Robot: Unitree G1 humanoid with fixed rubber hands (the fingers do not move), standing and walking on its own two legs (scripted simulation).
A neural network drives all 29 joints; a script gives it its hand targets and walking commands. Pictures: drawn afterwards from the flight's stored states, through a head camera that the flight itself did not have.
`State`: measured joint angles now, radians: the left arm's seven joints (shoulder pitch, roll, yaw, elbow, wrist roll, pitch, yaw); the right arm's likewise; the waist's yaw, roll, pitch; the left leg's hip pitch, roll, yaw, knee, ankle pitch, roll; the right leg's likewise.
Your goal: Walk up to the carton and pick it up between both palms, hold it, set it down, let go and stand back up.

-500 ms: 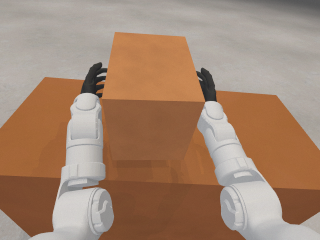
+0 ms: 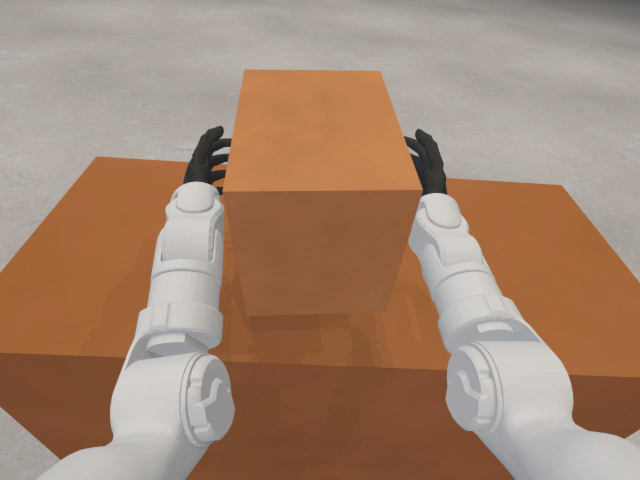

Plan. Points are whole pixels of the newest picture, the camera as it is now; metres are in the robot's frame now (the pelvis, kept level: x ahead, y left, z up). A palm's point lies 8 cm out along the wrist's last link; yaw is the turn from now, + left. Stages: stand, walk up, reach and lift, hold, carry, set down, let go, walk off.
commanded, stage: set down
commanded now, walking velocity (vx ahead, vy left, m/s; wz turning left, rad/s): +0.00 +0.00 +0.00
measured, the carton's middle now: (315, 190) +0.46 +0.00 +0.17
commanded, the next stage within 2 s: none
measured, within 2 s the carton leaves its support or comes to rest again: neither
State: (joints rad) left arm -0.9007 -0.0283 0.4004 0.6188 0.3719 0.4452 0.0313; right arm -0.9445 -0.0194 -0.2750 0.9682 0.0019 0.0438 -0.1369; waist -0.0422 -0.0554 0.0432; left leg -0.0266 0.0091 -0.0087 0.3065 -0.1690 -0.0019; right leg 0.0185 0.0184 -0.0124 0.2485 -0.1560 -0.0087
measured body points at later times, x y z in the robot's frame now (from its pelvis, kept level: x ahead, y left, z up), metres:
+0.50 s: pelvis +0.01 -0.01 +0.00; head +0.00 +0.02 +0.45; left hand +0.45 +0.14 +0.17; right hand +0.44 -0.15 +0.17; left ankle +0.01 +0.12 -0.75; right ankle +0.00 -0.11 -0.75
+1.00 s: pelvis +0.02 +0.00 +0.00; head +0.03 +0.02 +0.45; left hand +0.46 +0.13 +0.14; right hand +0.45 -0.15 +0.15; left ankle +0.01 +0.12 -0.75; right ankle +0.00 -0.11 -0.75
